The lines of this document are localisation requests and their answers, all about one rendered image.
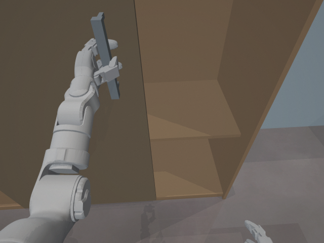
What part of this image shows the left robot upper arm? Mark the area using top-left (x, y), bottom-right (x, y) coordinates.
top-left (0, 175), bottom-right (91, 243)

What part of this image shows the robot right hand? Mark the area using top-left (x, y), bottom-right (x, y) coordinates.
top-left (245, 220), bottom-right (273, 243)

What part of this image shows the handle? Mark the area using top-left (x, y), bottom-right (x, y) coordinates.
top-left (90, 12), bottom-right (120, 99)

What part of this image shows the wardrobe door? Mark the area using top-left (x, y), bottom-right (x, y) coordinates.
top-left (0, 191), bottom-right (17, 204)
top-left (0, 0), bottom-right (156, 209)

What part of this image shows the robot left hand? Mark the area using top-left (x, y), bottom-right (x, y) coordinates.
top-left (74, 38), bottom-right (123, 89)

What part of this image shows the left robot forearm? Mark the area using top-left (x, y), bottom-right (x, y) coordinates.
top-left (29, 76), bottom-right (100, 214)

